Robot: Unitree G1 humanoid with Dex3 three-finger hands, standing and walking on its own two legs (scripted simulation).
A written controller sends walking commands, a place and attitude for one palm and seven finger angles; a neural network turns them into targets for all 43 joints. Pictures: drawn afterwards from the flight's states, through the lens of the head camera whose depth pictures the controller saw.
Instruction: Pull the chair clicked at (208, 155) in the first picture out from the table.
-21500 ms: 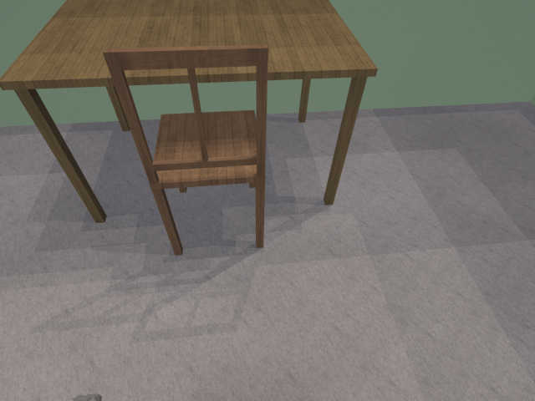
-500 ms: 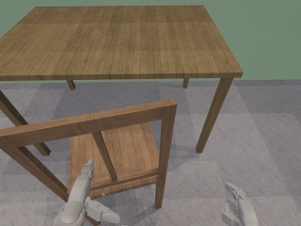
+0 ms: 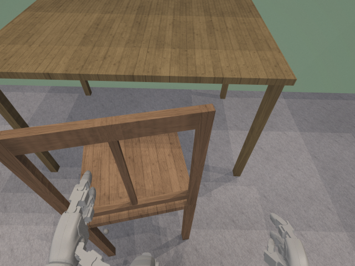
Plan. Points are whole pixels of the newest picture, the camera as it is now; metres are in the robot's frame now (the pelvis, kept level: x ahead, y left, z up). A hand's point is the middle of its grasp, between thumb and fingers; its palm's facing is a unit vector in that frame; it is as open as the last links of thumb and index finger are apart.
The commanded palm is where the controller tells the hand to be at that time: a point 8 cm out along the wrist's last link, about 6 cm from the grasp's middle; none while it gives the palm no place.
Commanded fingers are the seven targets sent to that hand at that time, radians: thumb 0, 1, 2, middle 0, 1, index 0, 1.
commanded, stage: draw the hand back to the body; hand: left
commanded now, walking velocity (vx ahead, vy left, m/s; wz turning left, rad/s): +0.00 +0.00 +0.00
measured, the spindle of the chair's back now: (126, 177) +0.33 +0.15 +0.00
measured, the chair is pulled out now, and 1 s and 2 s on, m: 0.19 0.19 0.19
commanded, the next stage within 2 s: step back with the hand held close in 1.40 s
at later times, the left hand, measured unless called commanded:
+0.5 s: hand (51, 222) +0.18 +0.22 +0.12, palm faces +0.21 -0.91 -0.35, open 16.2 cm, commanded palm +0.14 +0.26 +0.15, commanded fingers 0.00 -0.01 0.46 -0.08 -0.11 -0.08 -0.11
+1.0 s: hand out of the picture +0.19 +0.27 +0.20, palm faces +0.43 -0.78 -0.46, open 8.4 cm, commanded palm +0.16 +0.31 +0.25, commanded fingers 0.00 0.90 0.90 -0.20 -0.30 -0.20 -0.30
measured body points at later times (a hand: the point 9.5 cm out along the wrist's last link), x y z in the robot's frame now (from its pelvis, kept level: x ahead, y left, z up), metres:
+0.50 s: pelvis +0.00 +0.01 +0.04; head +0.00 +0.00 +0.49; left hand +0.16 +0.26 +0.14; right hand +0.19 -0.22 -0.03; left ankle +0.03 +0.14 -0.66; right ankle -0.01 -0.10 -0.66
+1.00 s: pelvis +0.03 +0.01 +0.07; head +0.02 -0.01 +0.52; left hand +0.16 +0.31 +0.22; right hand +0.25 -0.19 +0.00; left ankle +0.04 +0.14 -0.66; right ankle -0.01 -0.10 -0.66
